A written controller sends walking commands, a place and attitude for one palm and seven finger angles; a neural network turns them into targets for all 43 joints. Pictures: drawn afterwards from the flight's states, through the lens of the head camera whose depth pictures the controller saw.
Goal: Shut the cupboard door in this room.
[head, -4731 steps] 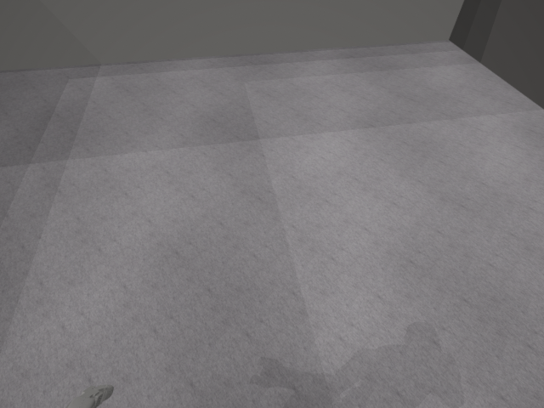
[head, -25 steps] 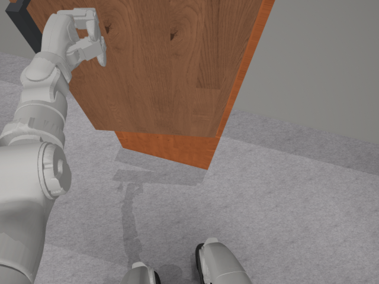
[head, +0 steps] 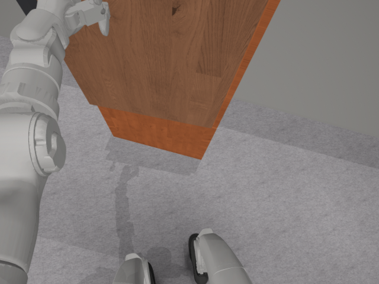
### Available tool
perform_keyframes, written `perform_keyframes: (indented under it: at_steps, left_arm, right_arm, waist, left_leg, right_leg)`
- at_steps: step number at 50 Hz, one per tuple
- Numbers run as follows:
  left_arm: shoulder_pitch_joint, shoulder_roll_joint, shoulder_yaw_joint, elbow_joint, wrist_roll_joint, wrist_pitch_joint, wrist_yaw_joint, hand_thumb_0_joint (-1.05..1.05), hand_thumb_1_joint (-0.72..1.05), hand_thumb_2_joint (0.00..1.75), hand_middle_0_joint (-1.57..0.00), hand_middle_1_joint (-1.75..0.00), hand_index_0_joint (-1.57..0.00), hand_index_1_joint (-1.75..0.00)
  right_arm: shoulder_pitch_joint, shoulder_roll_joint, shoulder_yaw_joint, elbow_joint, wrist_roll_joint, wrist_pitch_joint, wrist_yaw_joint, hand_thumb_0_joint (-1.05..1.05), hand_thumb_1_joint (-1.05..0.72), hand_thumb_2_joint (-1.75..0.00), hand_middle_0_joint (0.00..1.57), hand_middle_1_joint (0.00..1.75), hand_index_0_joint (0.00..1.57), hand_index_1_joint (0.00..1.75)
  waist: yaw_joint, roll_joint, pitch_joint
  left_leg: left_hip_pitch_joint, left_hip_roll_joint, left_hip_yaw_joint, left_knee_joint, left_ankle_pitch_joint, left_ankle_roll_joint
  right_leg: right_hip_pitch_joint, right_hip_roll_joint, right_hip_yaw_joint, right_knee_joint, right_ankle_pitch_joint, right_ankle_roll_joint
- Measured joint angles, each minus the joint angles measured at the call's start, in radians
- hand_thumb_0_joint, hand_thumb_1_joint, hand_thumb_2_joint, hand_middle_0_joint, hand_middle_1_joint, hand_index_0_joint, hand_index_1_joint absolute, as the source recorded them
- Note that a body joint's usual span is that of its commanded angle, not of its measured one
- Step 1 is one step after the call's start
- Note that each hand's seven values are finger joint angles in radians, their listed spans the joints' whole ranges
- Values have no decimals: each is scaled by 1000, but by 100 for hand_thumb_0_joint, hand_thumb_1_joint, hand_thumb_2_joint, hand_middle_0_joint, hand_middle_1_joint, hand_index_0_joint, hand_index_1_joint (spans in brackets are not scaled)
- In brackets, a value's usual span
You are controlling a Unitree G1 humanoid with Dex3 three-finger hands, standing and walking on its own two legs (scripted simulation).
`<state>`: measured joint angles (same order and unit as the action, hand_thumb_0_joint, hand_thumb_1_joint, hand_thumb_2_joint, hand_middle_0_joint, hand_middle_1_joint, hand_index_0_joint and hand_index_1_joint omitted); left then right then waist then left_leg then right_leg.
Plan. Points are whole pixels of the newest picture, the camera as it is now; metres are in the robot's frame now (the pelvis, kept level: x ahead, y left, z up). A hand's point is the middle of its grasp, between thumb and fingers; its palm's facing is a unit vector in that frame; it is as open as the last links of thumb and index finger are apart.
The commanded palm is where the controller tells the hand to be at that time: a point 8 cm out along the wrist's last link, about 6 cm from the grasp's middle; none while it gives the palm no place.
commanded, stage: push the door shut along its arc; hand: left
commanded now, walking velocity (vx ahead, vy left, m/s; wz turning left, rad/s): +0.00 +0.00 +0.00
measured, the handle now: out of the picture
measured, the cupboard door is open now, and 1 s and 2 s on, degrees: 4 0 0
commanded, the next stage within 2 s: pull the fist back off the door in 0.12 s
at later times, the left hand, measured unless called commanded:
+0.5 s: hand (124, 4) +0.60 +0.01 +0.14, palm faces +0.06 -1.00 -0.05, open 3.0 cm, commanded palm +0.58 +0.06 +0.14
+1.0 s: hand (125, 39) +0.53 +0.02 +0.13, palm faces +0.00 -1.00 -0.01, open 3.1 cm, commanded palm +0.50 +0.07 +0.14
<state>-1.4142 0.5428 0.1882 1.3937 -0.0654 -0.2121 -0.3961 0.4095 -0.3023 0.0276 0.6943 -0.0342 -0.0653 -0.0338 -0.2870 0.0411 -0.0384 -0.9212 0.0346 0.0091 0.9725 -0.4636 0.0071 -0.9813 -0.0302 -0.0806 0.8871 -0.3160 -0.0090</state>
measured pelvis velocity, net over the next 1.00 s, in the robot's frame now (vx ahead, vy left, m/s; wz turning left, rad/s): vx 0.01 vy -0.01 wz -0.02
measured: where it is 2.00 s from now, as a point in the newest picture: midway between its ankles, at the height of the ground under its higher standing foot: (175, 282)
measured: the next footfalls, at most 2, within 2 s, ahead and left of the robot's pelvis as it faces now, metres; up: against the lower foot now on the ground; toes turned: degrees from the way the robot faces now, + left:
none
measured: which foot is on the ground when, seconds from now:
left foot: down 0.00-1.00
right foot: down 0.00-1.00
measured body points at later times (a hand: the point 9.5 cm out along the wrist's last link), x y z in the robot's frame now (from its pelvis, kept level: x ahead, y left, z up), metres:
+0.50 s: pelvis -0.01 -0.01 -0.01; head +0.15 -0.01 +0.41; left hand +0.59 +0.06 +0.14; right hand -0.06 -0.25 -0.12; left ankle -0.01 +0.11 -0.68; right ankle +0.05 -0.12 -0.68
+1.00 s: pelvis +0.01 -0.01 +0.02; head +0.11 -0.02 +0.46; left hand +0.52 +0.07 +0.13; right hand -0.02 -0.27 -0.10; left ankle -0.01 +0.11 -0.68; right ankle +0.05 -0.12 -0.68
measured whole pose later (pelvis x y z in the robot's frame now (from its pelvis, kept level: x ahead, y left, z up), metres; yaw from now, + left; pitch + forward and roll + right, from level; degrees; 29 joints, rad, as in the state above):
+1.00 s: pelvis +0.01 -0.01 +0.02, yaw -1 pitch +18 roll +0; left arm -1.04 0.18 0.22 1.20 -0.01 -0.37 0.19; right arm 0.45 -0.28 -0.03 0.66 -0.06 -0.04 0.06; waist -0.19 0.05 -0.09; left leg -0.71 0.04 0.04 0.83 -0.43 0.00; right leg -0.80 -0.01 -0.05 0.78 -0.29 -0.01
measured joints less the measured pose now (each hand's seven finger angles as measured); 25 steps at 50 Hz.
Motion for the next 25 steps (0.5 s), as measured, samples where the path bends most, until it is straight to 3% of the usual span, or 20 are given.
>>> perform_keyframes:
  at_steps: [8, 11, 13, 17, 21, 23, 25]
  left_arm:
    - [-68, 13, 5, 22, 28, 26, 1, 2, 100, 99, -130, -150, -130, -150]
    - [-73, 17, 6, 29, 31, 31, -15, 2, 98, 102, -129, -150, -130, -150]
    - [-75, 7, 26, 36, 34, 41, 7, 2, 94, 102, -129, -150, -130, -150]
    - [-60, -95, 94, 27, 35, 50, 271, 0, 81, 99, -129, -150, -133, -150]
    - [-31, -181, 146, 3, 85, 9, 560, -1, 78, 96, -129, -150, -133, -150]
    - [-15, -194, 138, -2, 146, -32, 641, -1, 80, 95, -129, -150, -132, -150]
    - [0, -191, 117, -1, 198, -64, 671, 0, 83, 94, -129, -150, -132, -150]
  right_arm:
    - [4, 12, 2, 8, -8, 2, 5, 0, -91, -90, 21, 30, 21, 30]
    - [17, 20, 4, 13, -9, 3, 7, 0, -91, -90, 21, 30, 21, 30]
    - [29, 24, 6, 11, -13, 5, 12, 0, -91, -90, 21, 30, 21, 30]
    - [63, 33, 6, -6, -40, 2, 56, 0, -91, -90, 20, 30, 21, 30]
    - [60, 51, 5, -21, -79, -8, 107, 0, -91, -90, 21, 30, 21, 30]
    - [53, 59, 0, -27, -90, -15, 127, 0, -91, -90, 21, 30, 21, 30]
    - [47, 63, -4, -31, -92, -17, 138, 0, -91, -90, 21, 30, 21, 30]
  waist:
    - [-26, 8, -8]
    - [-21, 12, -11]
    - [-13, 20, -19]
    - [15, 38, -43]
    - [8, 30, -65]
    - [-6, 25, -73]
    - [-17, 25, -71]
  left_leg:
    - [-51, 5, 1, 39, -21, -2]
    - [-56, 6, 0, 46, -26, -3]
    - [-64, 8, -5, 52, -28, -5]
    - [-80, 8, -22, 56, -24, -11]
    - [-87, 9, -24, 51, -14, -14]
    - [-90, 9, -20, 50, -11, -16]
    - [-85, 10, -14, 47, -8, -16]
  right_leg:
    - [-55, 4, 3, 40, -19, -3]
    - [-61, 4, 2, 50, -25, -4]
    - [-66, 6, -3, 52, -27, -5]
    - [-70, 6, -19, 45, -23, -6]
    - [-78, 6, -21, 42, -15, -9]
    - [-85, 7, -17, 45, -12, -12]
    - [-84, 8, -11, 46, -9, -13]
